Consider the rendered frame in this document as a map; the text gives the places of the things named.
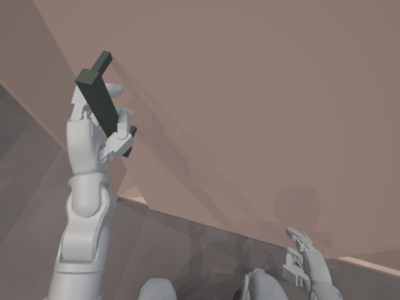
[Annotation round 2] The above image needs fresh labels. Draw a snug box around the wardrobe door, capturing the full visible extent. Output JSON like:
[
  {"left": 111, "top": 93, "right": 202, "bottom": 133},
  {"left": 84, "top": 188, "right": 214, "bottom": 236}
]
[
  {"left": 33, "top": 0, "right": 400, "bottom": 259},
  {"left": 350, "top": 249, "right": 400, "bottom": 271}
]

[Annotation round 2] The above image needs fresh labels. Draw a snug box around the robot left forearm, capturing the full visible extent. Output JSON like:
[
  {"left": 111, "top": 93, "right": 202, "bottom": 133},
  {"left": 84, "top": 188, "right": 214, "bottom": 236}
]
[{"left": 43, "top": 172, "right": 116, "bottom": 300}]

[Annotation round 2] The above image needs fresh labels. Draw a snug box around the handle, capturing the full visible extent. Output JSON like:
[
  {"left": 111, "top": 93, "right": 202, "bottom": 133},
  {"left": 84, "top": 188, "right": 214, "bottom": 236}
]
[{"left": 75, "top": 51, "right": 137, "bottom": 158}]

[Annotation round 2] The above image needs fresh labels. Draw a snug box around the robot left thigh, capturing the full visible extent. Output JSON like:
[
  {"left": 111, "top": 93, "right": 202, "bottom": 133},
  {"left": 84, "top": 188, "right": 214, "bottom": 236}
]
[{"left": 137, "top": 278, "right": 177, "bottom": 300}]

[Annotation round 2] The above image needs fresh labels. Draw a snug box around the right robot hand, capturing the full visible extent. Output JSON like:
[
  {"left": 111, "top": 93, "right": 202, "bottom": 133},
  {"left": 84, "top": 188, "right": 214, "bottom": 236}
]
[{"left": 282, "top": 227, "right": 333, "bottom": 293}]

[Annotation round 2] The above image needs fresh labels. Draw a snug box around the robot right thigh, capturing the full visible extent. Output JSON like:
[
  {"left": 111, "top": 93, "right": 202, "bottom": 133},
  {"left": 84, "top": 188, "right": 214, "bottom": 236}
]
[{"left": 241, "top": 271, "right": 289, "bottom": 300}]

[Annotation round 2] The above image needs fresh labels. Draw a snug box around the robot thigh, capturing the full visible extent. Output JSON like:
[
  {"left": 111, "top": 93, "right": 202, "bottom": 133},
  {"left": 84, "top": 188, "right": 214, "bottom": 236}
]
[
  {"left": 137, "top": 278, "right": 177, "bottom": 300},
  {"left": 241, "top": 271, "right": 289, "bottom": 300}
]

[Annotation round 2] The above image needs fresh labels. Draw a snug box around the left robot hand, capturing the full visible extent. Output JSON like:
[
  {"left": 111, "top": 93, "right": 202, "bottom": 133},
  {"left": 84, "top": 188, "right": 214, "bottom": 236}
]
[{"left": 66, "top": 83, "right": 136, "bottom": 175}]

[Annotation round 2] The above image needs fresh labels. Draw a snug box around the robot right forearm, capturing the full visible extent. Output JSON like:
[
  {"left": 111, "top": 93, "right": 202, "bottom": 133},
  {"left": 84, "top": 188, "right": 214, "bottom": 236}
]
[{"left": 309, "top": 282, "right": 343, "bottom": 300}]

